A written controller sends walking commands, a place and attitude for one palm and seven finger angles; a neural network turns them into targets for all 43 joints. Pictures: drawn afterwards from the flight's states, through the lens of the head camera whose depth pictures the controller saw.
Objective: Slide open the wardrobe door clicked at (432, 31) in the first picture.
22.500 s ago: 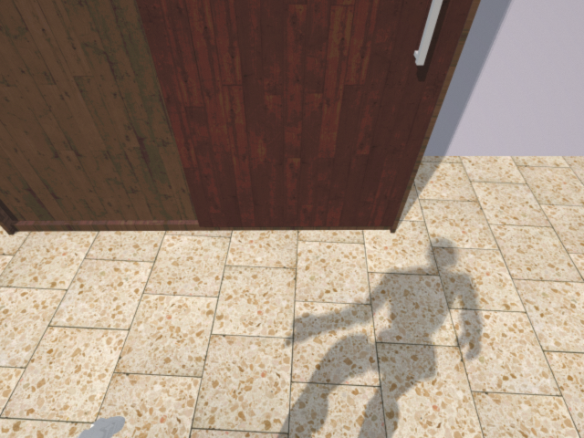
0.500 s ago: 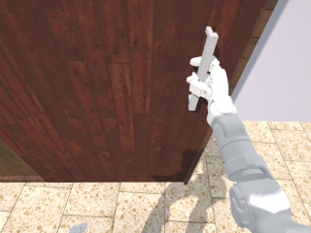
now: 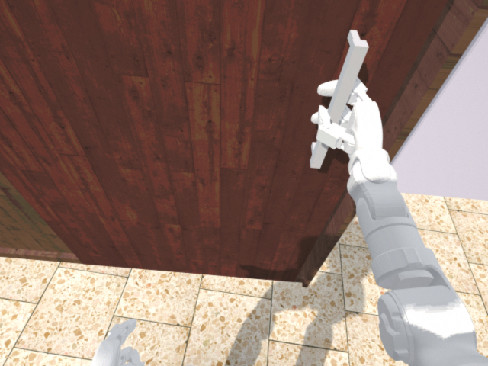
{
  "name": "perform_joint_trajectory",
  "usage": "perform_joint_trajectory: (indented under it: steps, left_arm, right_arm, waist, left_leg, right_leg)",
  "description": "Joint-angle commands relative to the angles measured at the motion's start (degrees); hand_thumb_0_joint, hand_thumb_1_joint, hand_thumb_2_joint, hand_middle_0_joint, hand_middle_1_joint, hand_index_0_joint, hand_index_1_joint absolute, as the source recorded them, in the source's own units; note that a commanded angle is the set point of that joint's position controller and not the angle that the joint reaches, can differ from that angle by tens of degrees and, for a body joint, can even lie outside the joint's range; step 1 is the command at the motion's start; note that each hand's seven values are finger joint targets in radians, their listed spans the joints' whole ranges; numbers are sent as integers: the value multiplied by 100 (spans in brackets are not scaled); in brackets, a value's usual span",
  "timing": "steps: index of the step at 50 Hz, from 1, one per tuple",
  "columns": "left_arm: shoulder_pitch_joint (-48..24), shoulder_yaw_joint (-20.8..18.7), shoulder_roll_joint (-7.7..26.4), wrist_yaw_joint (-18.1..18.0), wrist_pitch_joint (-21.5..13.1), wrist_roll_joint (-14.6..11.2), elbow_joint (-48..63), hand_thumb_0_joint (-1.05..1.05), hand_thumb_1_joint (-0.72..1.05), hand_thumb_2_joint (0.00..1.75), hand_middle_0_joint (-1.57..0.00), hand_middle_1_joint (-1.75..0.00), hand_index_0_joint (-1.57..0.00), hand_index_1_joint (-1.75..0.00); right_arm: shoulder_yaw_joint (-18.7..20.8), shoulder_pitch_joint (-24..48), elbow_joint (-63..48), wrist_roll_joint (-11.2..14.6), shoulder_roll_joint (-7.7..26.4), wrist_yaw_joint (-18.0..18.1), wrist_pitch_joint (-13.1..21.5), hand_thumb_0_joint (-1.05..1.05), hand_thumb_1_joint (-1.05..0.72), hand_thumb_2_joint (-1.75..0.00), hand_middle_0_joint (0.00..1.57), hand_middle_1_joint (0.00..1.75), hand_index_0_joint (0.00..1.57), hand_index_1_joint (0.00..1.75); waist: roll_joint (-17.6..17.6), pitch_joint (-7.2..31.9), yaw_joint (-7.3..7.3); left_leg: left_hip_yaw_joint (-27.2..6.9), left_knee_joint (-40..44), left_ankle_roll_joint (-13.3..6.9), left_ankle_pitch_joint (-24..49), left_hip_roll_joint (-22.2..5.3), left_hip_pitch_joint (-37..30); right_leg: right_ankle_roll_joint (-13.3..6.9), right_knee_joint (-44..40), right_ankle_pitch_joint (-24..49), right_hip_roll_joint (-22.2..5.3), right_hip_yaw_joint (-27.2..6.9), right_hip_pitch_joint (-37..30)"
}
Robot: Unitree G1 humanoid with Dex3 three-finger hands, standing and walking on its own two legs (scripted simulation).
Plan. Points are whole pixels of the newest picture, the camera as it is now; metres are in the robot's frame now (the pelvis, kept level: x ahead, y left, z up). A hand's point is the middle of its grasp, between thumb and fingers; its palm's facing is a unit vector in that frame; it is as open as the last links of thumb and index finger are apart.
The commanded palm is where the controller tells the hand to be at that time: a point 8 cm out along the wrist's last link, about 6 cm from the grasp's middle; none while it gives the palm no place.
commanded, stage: step sideways, sliding the door along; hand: right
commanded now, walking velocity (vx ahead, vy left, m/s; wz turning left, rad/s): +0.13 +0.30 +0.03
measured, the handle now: (331, 108) +0.50 -0.10 +0.17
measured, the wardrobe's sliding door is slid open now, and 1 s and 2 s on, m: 0.04 0.12 0.46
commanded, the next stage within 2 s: none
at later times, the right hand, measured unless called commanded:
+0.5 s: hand (308, 125) +0.45 -0.06 +0.17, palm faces +0.10 +0.99 -0.03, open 5.8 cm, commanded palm +0.43 -0.04 +0.17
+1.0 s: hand (265, 117) +0.46 +0.01 +0.17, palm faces +0.37 +0.93 -0.03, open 6.0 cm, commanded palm +0.42 +0.05 +0.17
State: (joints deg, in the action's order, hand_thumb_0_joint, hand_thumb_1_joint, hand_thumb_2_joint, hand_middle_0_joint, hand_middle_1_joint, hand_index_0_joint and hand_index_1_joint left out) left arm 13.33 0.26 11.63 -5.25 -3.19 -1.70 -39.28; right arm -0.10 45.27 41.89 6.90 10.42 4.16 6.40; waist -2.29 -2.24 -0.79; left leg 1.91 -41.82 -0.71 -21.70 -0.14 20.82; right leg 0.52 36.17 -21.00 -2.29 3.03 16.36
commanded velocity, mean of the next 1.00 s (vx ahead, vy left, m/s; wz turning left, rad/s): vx -0.08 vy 0.25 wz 0.12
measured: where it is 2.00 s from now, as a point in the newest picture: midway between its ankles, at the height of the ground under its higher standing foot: outside the picture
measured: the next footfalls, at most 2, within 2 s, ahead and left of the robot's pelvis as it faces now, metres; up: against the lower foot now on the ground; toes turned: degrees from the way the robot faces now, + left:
right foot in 0.32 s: +0.06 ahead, -0.08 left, +0.00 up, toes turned -12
left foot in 0.68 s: +0.13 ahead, +0.35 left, +0.00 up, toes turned +1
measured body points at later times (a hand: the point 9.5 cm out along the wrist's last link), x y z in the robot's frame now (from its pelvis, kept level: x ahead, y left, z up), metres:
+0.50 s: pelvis +0.02 +0.09 +0.01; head +0.12 +0.06 +0.44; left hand +0.24 +0.29 -0.10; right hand +0.44 -0.11 +0.17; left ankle +0.04 +0.25 -0.65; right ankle +0.02 -0.07 -0.72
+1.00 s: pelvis +0.10 +0.24 +0.01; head +0.21 +0.21 +0.45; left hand +0.32 +0.43 -0.10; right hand +0.43 -0.04 +0.17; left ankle +0.15 +0.38 -0.67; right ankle +0.04 +0.06 -0.72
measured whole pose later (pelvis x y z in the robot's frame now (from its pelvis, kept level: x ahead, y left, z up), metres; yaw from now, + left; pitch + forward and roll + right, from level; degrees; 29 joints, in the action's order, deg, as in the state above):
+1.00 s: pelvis +0.10 +0.24 +0.01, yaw -5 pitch -2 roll +3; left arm 7.2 -3.3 12.8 0.7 -7.6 -2.2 -33.4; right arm 6.5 25.6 0.8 4.9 9.6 8.6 5.5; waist -4.3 -17.4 8.3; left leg 3.3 -52.3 0.7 -22.6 -0.2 25.9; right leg 5.3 29.8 -17.2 -14.3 4.9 8.4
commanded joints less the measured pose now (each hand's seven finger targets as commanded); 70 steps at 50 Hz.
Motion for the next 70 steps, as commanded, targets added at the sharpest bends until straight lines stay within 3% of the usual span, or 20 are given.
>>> perform_joint_trajectory:
  steps: [1,3,5,14,16,17,25,30,33,36,38,40,42,45,52,54,57,63,65,70]
  left_arm:
    - [-343,-256,843,-97,-28,52,688,0,90,90,-20,-30,-20,-30]
    - [-407,-294,837,-93,-3,19,715,0,90,90,-20,-30,-20,-30]
    - [-677,-303,668,-115,-55,-57,826,0,90,90,-20,-30,-20,-30]
    - [-656,-261,491,-168,-115,167,757,0,90,90,-20,-30,-20,-30]
    - [-679,-442,852,19,-129,85,891,0,90,90,-20,-30,-20,-30]
    - [-981,-407,792,276,-113,52,944,0,90,90,-20,-30,-20,-30]
    - [-984,-466,851,301,-242,-23,1005,0,90,90,-20,-30,-20,-30]
    - [-960,-416,792,301,-416,-88,1130,0,90,90,-20,-30,-20,-30]
    - [-942,-317,590,329,-463,-209,1137,0,90,90,-20,-30,-20,-30]
    - [-1058,-290,358,90,-509,-124,1047,0,90,90,-20,-30,-20,-30]
    - [-1094,-205,297,17,-633,-123,992,0,90,90,-20,-30,-20,-30]
    - [-1034,-271,492,24,-602,-106,977,0,90,90,-20,-30,-20,-30]
    - [-1003,-604,927,449,-511,-28,1266,0,90,90,-20,-30,-20,-30]
    - [-942,-574,761,616,-641,-34,1229,0,90,90,-20,-30,-20,-30]
    - [-1053,-323,585,438,-981,-72,1542,0,90,90,-20,-30,-20,-30]
    - [-1156,-266,465,414,-1044,-149,1499,0,90,90,-20,-30,-20,-30]
    - [-1040,-351,390,252,-1011,-13,1331,0,90,90,-20,-30,-20,-30]
    - [-1111,-280,357,404,-928,24,1214,0,90,90,-20,-30,-20,-30]
    - [-1235,-465,726,539,-838,-10,1576,0,90,90,-20,-30,-20,-30]
    - [-930,-385,677,772,-892,50,1573,0,90,90,-20,-30,-20,-30]
  right_arm:
    - [-63,3172,-2005,-38,316,-153,431,0,-90,-90,45,140,45,140]
    - [39,2872,-2093,-136,444,-173,402,0,-90,-90,45,140,45,140]
    - [56,2579,-2162,-241,476,-154,312,0,-90,-90,45,140,45,140]
    - [-664,2919,-3803,-409,-232,-150,712,0,-90,-90,45,140,45,140]
    - [-1079,2896,-4161,-199,-679,-213,791,0,-90,-90,45,140,45,140]
    - [-1019,3260,-4170,-154,-749,-253,806,0,-90,-90,45,140,45,140]
    - [-1467,3027,-4520,-344,-1025,-376,604,0,-90,-90,45,140,45,140]
    - [-1151,2405,-4684,-230,-604,-255,597,0,-90,-90,45,140,45,140]
    - [-950,1948,-4937,-346,-207,-154,645,0,-90,-90,45,140,45,140]
    - [-542,1104,-5362,-444,333,-31,597,0,-90,-90,45,140,45,140]
    - [-658,1041,-6146,-411,88,8,685,0,-90,-90,45,140,45,140]
    - [-818,934,-6444,-297,-66,34,785,0,-90,-90,45,140,45,140]
    - [-872,1033,-6531,-327,-376,-182,854,0,-90,-90,45,140,45,140]
    - [-756,1160,-6663,-458,-302,-97,964,0,-90,-90,45,140,45,140]
    - [-1107,123,-6598,-333,-417,-97,564,0,-90,-90,45,140,45,140]
    - [-1031,-37,-6775,-404,-226,-61,573,0,-90,-90,45,140,45,140]
    - [-767,-804,-7252,-432,209,48,519,0,-90,-90,45,140,45,140]
    - [-1713,-844,-8168,-513,-794,35,950,0,-90,-90,45,140,45,140]
    - [-1991,-972,-8280,-463,-861,-73,1092,0,-90,-90,45,140,45,140]
    - [-1898,-901,-7959,-672,-945,-83,1037,0,-90,-90,45,140,45,140]
  waist:
    - [-452,1593,-201]
    - [210,1811,-89]
    - [2180,1559,39]
    - [968,2414,-118]
    - [-1185,3004,-232]
    - [-619,2997,-149]
    - [-1281,2041,-226]
    - [-1768,2172,-225]
    - [-636,2170,-84]
    - [2151,2272,99]
    - [2115,2353,-29]
    - [1183,2449,-254]
    - [-496,3040,-54]
    - [-1817,2416,-130]
    - [-1757,1621,-48]
    - [-712,1656,67]
    - [2368,1948,245]
    - [1674,2411,-167]
    - [-554,2683,-10]
    - [-941,2035,-74]
  left_leg:
    - [-139,130,-115,-47,20,97]
    - [-358,1170,-268,1673,-260,-1468]
    - [-2324,2006,-1070,3923,-1629,-2287]
    - [-492,406,-496,5182,-930,-1924]
    - [-408,-2317,316,-19,-15,1468]
    - [-1135,-3366,13,-903,-151,1526]
    - [178,-1287,204,126,-364,733]
    - [639,57,258,335,1,-66]
    - [379,1689,168,2848,-238,-1300]
    - [-893,935,-567,7891,-1563,-2660]
    - [-715,438,-655,8457,-1507,-3226]
    - [15,-539,-131,6809,-927,-1791]
    - [-233,-1937,143,-1210,-72,1063]
    - [-279,-1535,76,-784,-246,1468]
    - [354,261,208,943,-43,-337]
    - [341,1263,269,3247,-232,-1297]
    - [-1979,1134,-480,8134,-1962,-2085]
    - [-639,-28,-439,6418,-1222,-1676]
    - [-232,-1598,118,107,-410,838]
    - [-151,-2887,106,-1072,-156,2132]
  right_leg:
    - [-1110,-431,2797,-1857,-1654,-1439]
    - [-624,594,2682,-1176,-532,-401]
    - [-17,2594,-779,161,-24,1354]
    - [-32,-915,1314,-273,426,-979]
    - [-1336,-882,6048,-2907,-2467,-4074]
    - [-1592,-695,5860,-3294,-2424,-3937]
    - [-734,-895,4039,-2059,-51,-2206]
    - [-456,-298,4592,-1867,201,-2445]
    - [-391,768,3613,-1221,232,-1697]
    - [270,2131,-1359,-103,166,673]
    - [148,1093,-1143,-201,69,842]
    - [-26,-889,2793,-974,28,-1317]
    - [-1089,-619,8947,-2922,-1410,-4165]
    - [-968,-356,7520,-2499,-710,-4078]
    - [-267,-142,4913,-1815,665,-2481]
    - [-408,950,3250,-1225,673,-1654]
    - [180,3093,-2116,193,-198,537]
    - [51,-331,995,-260,-23,-1045]
    - [-931,-788,6815,-2577,-1564,-3303]
    - [-807,-511,7692,-2243,-632,-3614]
